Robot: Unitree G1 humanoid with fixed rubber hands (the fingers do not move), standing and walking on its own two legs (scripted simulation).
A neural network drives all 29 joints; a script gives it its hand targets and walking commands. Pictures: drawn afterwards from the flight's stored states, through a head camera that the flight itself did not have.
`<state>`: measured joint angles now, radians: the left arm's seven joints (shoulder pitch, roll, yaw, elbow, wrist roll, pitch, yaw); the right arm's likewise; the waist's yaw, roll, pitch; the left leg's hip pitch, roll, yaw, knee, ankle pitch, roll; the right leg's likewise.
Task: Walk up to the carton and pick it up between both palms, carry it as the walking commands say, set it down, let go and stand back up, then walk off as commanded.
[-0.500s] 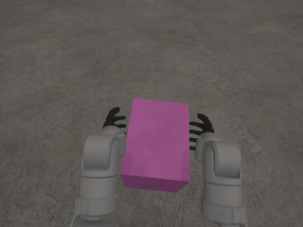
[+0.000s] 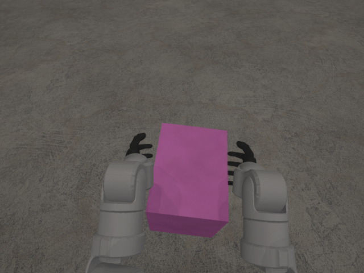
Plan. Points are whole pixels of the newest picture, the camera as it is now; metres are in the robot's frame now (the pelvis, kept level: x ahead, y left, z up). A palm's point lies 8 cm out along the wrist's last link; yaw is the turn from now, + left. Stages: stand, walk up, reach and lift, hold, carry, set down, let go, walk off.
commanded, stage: carry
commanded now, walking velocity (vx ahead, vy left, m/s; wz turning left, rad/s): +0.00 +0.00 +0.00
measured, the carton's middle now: (187, 181) +0.34 +0.00 +0.00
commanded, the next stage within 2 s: none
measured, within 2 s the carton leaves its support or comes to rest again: neither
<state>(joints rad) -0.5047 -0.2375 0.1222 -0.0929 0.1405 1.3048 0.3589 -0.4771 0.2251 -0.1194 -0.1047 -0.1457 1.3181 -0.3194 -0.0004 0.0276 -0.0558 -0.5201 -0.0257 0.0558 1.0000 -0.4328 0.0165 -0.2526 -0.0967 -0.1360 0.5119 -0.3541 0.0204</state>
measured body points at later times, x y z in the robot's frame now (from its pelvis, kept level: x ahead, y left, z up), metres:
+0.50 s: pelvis +0.18 +0.03 +0.00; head +0.22 +0.02 +0.44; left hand +0.52 +0.14 +0.08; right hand +0.51 -0.10 +0.07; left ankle +0.16 +0.12 -0.73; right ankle +0.16 -0.07 -0.73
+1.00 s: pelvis +0.18 +0.03 -0.01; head +0.21 +0.02 +0.44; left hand +0.51 +0.13 +0.09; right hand +0.50 -0.10 +0.08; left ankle +0.16 +0.12 -0.73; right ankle +0.16 -0.07 -0.74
